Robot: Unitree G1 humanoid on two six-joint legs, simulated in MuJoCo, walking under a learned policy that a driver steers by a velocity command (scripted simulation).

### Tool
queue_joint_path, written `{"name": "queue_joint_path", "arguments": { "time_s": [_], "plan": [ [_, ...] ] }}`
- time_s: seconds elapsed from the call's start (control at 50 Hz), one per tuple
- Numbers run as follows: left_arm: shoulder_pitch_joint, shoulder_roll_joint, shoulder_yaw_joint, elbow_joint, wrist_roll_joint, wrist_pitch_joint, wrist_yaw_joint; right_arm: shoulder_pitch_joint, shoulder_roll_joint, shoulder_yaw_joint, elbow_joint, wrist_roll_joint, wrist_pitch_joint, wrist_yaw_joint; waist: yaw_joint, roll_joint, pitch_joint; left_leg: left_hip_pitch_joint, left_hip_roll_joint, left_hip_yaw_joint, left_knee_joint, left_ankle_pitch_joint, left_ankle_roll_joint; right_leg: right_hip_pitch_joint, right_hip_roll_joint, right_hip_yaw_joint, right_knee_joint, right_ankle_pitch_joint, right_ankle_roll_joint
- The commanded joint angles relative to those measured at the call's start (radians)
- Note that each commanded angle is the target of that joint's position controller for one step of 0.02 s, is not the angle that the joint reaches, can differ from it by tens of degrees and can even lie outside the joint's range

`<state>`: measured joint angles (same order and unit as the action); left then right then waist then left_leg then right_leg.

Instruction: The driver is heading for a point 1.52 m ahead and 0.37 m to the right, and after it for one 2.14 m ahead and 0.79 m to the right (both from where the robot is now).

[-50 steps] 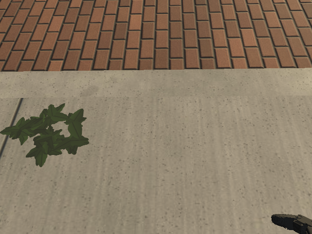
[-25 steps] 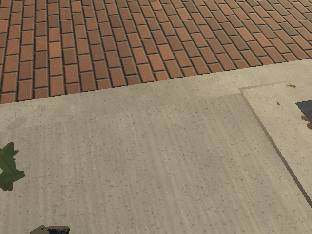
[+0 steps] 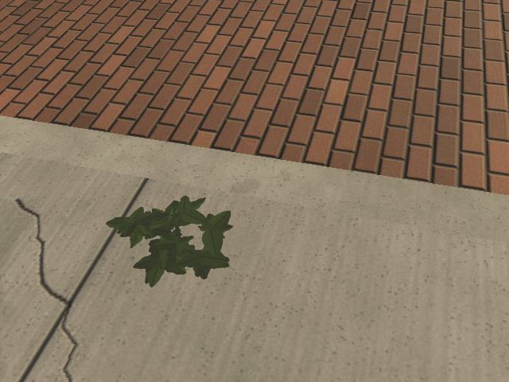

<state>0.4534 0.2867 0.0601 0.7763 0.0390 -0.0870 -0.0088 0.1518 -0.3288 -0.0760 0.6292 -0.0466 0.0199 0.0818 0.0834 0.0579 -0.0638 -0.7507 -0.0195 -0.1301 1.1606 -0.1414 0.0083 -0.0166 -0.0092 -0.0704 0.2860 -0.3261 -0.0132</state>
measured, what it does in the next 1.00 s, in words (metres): walks ahead, turning right: left foot, then right foot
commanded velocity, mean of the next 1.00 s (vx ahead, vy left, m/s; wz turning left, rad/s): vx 0.59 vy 0.00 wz -0.53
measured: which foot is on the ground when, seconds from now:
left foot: up 0.00-0.18, down 0.20-0.58, up 0.60-1.00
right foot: down 0.00-0.20, up 0.22-0.58, down 0.60-1.00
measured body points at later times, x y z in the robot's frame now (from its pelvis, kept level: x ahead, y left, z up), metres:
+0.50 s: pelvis +0.33 +0.05 -0.01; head +0.37 +0.04 +0.44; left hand +0.57 +0.27 -0.10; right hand +0.29 -0.24 -0.13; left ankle +0.24 +0.16 -0.74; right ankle +0.47 -0.09 -0.68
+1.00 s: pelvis +0.59 +0.00 +0.00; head +0.59 -0.02 +0.45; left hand +0.85 +0.15 -0.08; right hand +0.58 -0.31 -0.10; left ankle +0.79 +0.08 -0.70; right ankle +0.54 -0.06 -0.74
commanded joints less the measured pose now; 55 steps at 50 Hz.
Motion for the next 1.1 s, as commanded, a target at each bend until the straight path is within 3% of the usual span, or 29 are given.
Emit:
{"name": "queue_joint_path", "arguments": {
  "time_s": [0.02,0.08,0.12,0.16,0.18,0.2,0.22,0.24,0.26,0.28,0.36,0.38,0.4,0.42,0.48,0.52,0.56,0.58,0.6,0.62,0.64,0.66,0.68,0.7,0.76,0.88,0.9,0.98,1.1],
  "plan": [
    [0.029,0.112,0.016,-0.019,-0.007,-0.026,-0.002,-0.168,-0.051,-0.003,-0.096,-0.006,-0.021,0.01,0.0,-0.154,0.215,-0.197,-0.005,-0.002,-0.131,0.029,0.003,0.002,-0.228,0.217,-0.215,-0.089,-0.13],
    [0.065,0.112,0.009,0.027,-0.019,-0.017,0.002,-0.292,-0.024,0.024,-0.132,-0.005,-0.036,0.027,0.018,-0.187,0.226,-0.032,0.068,0.186,-0.382,0.028,0.017,-0.01,-0.225,0.197,-0.263,0.107,-0.153],
    [0.073,0.152,0.016,0.058,-0.017,-0.009,0.007,-0.295,-0.004,0.036,-0.136,0.005,-0.045,0.022,0.006,-0.204,0.22,0.116,0.042,0.209,-0.486,-0.063,0.041,-0.001,-0.243,0.174,-0.216,0.377,-0.153],
    [0.071,0.205,0.025,0.088,-0.02,-0.003,0.008,-0.12,-0.045,0.017,-0.094,0.007,-0.055,-0.012,-0.094,-0.218,0.111,0.41,-0.048,0.233,-0.547,-0.18,0.073,-0.005,-0.245,0.142,0.018,0.923,-0.147],
    [0.032,0.22,0.027,0.091,-0.029,-0.002,0.007,0.11,-0.08,-0.002,-0.025,0.009,-0.066,-0.036,-0.22,-0.195,-0.006,0.702,-0.061,0.217,-0.604,-0.115,0.086,-0.1,-0.211,0.103,0.265,1.0,-0.131],
    [0.001,0.186,0.017,0.065,-0.032,-0.011,0.002,0.306,-0.159,-0.029,0.023,-0.013,-0.075,-0.063,-0.315,-0.135,-0.143,1.033,0.105,0.049,-0.608,-0.254,0.096,-0.358,-0.145,0.08,0.583,0.704,-0.117],
    [0.037,-0.006,-0.023,-0.006,-0.052,-0.019,-0.01,0.379,-0.276,-0.05,0.027,-0.039,-0.089,-0.078,-0.261,0.202,-0.324,1.26,0.449,-0.449,-0.762,-0.747,0.12,-0.67,0.009,0.106,0.948,-0.166,-0.1],
    [-0.045,0.093,0.003,-0.01,-0.057,-0.013,-0.009,0.347,-0.233,-0.039,0.02,-0.025,-0.086,-0.08,-0.275,0.091,-0.287,1.071,0.471,-0.652,-0.929,-0.835,0.107,-0.702,0.019,0.214,1.06,-0.087,-0.126],
    [-0.1,0.096,0.013,-0.026,-0.055,-0.001,-0.011,0.245,-0.163,-0.019,0.042,-0.022,-0.083,-0.081,-0.201,0.054,-0.091,0.931,0.424,-0.471,-0.909,-0.703,0.085,-0.749,-0.035,0.188,1.079,0.013,-0.128],
    [-0.092,0.069,0.004,-0.01,-0.048,0.004,-0.02,0.188,-0.101,-0.007,0.046,-0.013,-0.087,-0.078,-0.161,0.026,-0.002,0.808,0.384,-0.32,-0.928,-0.519,0.085,-0.723,-0.081,0.165,1.029,0.083,-0.117],
    [-0.071,0.002,0.003,0.022,-0.018,0.073,-0.032,0.155,0.015,0.029,0.088,0.017,-0.121,-0.08,-0.057,0.05,0.138,0.621,0.309,0.091,-0.927,0.344,0.071,-0.644,-0.108,0.104,0.981,0.074,-0.049],
    [-0.106,-0.005,0.002,0.005,-0.013,0.082,-0.035,0.158,0.018,0.029,0.101,0.027,-0.13,-0.078,-0.046,0.059,0.151,0.615,0.303,0.162,-0.919,0.517,0.072,-0.665,-0.102,0.085,0.971,0.095,-0.043],
    [-0.104,0.008,0.014,-0.03,-0.111,0.072,-0.01,0.024,0.017,0.015,0.061,0.061,-0.139,-0.092,-0.032,0.139,0.148,0.639,0.261,0.215,-0.932,0.506,0.066,-0.702,-0.127,0.136,0.942,0.137,-0.023],
    [-0.154,0.018,0.008,-0.058,-0.112,0.064,-0.005,-0.024,0.004,0.015,0.048,0.062,-0.141,-0.104,-0.026,0.126,0.161,0.605,0.247,0.257,-0.958,0.502,0.066,-0.694,-0.118,0.106,0.853,0.195,-0.012],
    [-0.257,0.006,-0.003,-0.108,-0.057,0.043,-0.035,-0.024,-0.071,-0.004,0.051,0.049,-0.123,-0.141,-0.051,0.005,0.168,0.523,0.183,0.386,-0.922,0.545,0.053,-0.49,-0.039,-0.03,0.477,0.415,0.009],
    [-0.206,0.033,0.01,-0.115,-0.057,0.049,-0.058,0.015,-0.138,-0.021,0.059,0.067,-0.115,-0.152,-0.03,0.023,0.085,0.604,0.204,0.387,-0.802,0.795,0.034,-0.368,0.028,-0.079,0.411,0.446,-0.011],
    [-0.085,0.117,0.045,-0.108,-0.066,0.073,-0.059,-0.017,-0.177,-0.037,0.039,0.097,-0.096,-0.144,0.042,0.058,0.006,0.655,0.236,0.371,-0.613,0.965,0.026,-0.236,0.072,-0.079,0.404,0.359,-0.067],
    [0.018,0.187,0.076,-0.1,-0.063,0.086,-0.049,-0.04,-0.168,-0.037,0.025,0.104,-0.09,-0.13,0.102,0.04,-0.046,0.624,0.239,0.354,-0.437,0.912,0.022,-0.1,0.083,-0.053,0.384,0.35,-0.11],
    [0.106,0.232,0.099,-0.083,-0.064,0.093,-0.029,-0.055,-0.113,-0.023,0.016,0.107,-0.091,-0.111,0.145,-0.062,-0.064,0.525,0.177,0.347,-0.165,0.569,-0.013,0.062,0.083,-0.008,0.269,0.458,-0.15],
    [0.014,0.269,0.096,-0.098,-0.061,0.086,-0.009,0.012,0.038,0.017,0.003,0.049,-0.098,-0.087,0.026,-0.37,0.019,0.277,-0.009,0.31,0.208,-0.491,-0.055,0.133,-0.018,0.191,0.301,0.937,-0.216],
    [-0.085,0.31,0.083,-0.192,-0.005,0.054,-0.016,0.214,0.012,0.027,-0.015,0.048,-0.109,-0.077,-0.1,-0.371,-0.215,0.081,-0.106,0.09,0.464,-0.577,-0.084,0.302,-0.256,0.716,0.232,0.964,-0.465],
    [-0.15,0.285,0.086,-0.25,-0.014,0.047,-0.033,0.148,-0.121,0.01,-0.025,0.049,-0.118,-0.075,-0.042,-0.196,-0.306,0.073,-0.076,-0.041,0.453,-0.481,-0.061,0.275,-0.302,0.854,0.071,0.596,-0.48],
    [-0.214,0.248,0.078,-0.265,-0.045,0.043,-0.035,0.044,-0.149,0.001,-0.053,0.056,-0.117,-0.082,-0.062,-0.074,-0.155,0.036,-0.047,-0.043,0.345,-0.396,-0.042,0.145,-0.258,0.803,0.011,0.356,-0.424],
    [-0.258,0.209,0.067,-0.27,-0.07,0.043,-0.029,0.009,-0.136,-0.001,-0.052,0.044,-0.108,-0.096,-0.099,0.032,-0.072,0.052,-0.011,-0.042,0.262,-0.34,-0.046,0.021,-0.213,0.747,-0.005,0.259,-0.364],
    [-0.284,0.178,0.059,-0.277,-0.069,0.047,-0.004,0.008,-0.121,-0.005,-0.047,0.044,-0.082,-0.093,-0.127,-0.02,-0.031,0.156,0.048,-0.048,0.006,-0.222,-0.048,-0.161,-0.101,0.636,-0.072,-0.129,-0.305],
    [-0.204,0.137,0.03,-0.234,-0.051,0.051,0.034,-0.078,-0.014,0.03,-0.043,0.04,-0.099,-0.095,-0.034,-0.14,0.0,0.187,0.083,0.053,-0.324,0.038,-0.106,-0.225,-0.056,0.456,-0.043,-0.064,-0.252],
    [-0.132,0.172,0.035,-0.181,0.001,0.056,-0.001,-0.032,0.0,0.05,-0.013,-0.039,-0.05,-0.078,-0.031,-0.17,0.003,0.196,0.11,0.112,-0.354,0.042,-0.093,-0.221,-0.035,0.417,-0.064,-0.063,-0.214],
    [-0.121,0.169,0.031,-0.191,0.001,0.042,-0.038,-0.116,-0.061,0.033,-0.037,0.014,-0.038,-0.058,0.017,-0.199,0.061,0.179,0.118,0.137,-0.464,0.059,-0.058,-0.192,-0.112,0.437,-0.118,-0.194,-0.196],
    [-0.134,0.188,0.033,-0.152,0.008,0.016,-0.005,-0.076,-0.085,0.021,-0.048,0.033,-0.048,-0.017,-0.017,-0.17,0.141,0.163,0.093,0.133,-0.531,-0.103,0.052,-0.047,-0.237,0.338,-0.158,-0.204,-0.172]
  ]
}}
Velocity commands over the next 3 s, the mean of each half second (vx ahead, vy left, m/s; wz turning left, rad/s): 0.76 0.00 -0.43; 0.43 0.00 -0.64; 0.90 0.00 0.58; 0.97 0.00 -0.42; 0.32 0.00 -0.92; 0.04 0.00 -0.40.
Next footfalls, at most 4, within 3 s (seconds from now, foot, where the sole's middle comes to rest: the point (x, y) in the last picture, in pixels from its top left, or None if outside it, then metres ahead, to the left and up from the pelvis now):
0.20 left None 0.28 0.16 -0.78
0.60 right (332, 369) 0.58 -0.07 -0.78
1.18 left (298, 281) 0.84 0.02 -0.78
1.60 right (366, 190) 1.22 -0.21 -0.78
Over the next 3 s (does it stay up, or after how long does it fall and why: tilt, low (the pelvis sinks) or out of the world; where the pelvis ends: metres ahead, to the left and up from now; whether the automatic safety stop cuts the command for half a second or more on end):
stays up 1.87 -0.37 -0.15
